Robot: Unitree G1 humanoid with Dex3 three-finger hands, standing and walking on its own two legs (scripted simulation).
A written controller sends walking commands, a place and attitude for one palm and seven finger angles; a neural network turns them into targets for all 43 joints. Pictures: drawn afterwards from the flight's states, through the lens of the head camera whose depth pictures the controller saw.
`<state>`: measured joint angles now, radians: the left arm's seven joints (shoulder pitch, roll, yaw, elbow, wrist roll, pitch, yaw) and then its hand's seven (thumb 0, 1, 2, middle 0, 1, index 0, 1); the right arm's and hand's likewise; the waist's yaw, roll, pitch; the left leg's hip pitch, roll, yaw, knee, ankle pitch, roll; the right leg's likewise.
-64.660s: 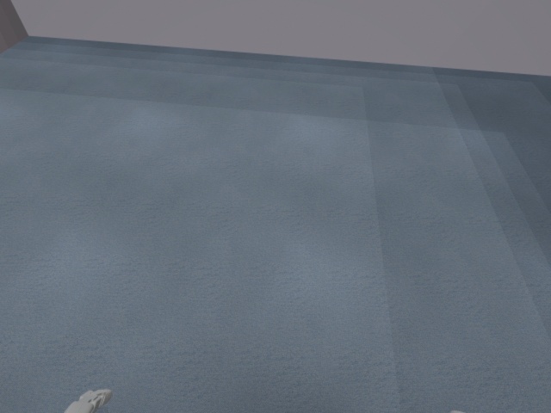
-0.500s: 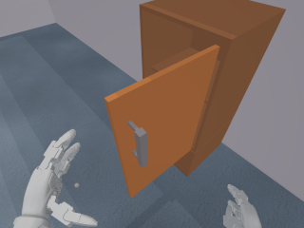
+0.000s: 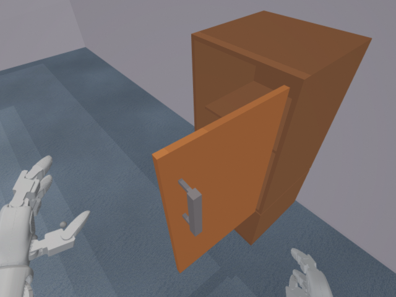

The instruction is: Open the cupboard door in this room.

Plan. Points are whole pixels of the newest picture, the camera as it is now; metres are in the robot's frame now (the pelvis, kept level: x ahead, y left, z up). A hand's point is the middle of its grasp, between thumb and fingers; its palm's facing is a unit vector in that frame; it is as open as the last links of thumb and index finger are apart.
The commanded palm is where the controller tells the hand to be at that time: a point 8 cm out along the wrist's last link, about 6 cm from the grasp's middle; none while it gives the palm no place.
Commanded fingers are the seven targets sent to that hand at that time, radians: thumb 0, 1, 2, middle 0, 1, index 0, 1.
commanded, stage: draw the hand back to the body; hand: left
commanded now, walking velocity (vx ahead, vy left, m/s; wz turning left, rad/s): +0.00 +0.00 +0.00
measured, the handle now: (189, 207) +0.32 +0.06 -0.01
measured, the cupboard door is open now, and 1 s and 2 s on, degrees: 87 87 87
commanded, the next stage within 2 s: step back with the hand held close in 0.54 s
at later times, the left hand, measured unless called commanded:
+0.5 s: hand (54, 219) +0.18 +0.24 +0.16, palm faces +0.44 -0.81 -0.39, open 7.5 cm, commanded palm +0.13 +0.28 +0.18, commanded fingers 0.00 0.90 0.90 -0.20 -0.30 -0.20 -0.30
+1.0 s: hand (56, 224) +0.17 +0.23 +0.16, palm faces +0.33 -0.79 -0.51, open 7.4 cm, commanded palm +0.11 +0.28 +0.18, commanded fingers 0.00 0.90 0.90 -0.20 -0.30 -0.20 -0.30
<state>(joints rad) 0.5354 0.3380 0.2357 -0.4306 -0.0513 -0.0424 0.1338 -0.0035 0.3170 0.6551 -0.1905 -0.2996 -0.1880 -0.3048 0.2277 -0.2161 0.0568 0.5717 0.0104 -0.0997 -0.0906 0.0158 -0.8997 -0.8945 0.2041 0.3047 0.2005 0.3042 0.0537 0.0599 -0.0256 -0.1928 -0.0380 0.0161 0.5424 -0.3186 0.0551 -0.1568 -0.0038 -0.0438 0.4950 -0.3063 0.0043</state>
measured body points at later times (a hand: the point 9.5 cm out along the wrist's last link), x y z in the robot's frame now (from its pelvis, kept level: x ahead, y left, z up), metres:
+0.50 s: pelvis +0.00 -0.02 +0.01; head -0.02 -0.03 +0.46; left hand +0.15 +0.28 +0.18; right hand +0.18 -0.24 -0.08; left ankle -0.02 +0.08 -0.73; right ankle -0.02 -0.12 -0.73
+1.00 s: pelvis -0.03 -0.02 +0.01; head -0.01 -0.03 +0.46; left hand +0.15 +0.27 +0.19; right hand +0.14 -0.27 -0.08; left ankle -0.02 +0.08 -0.73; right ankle -0.02 -0.12 -0.73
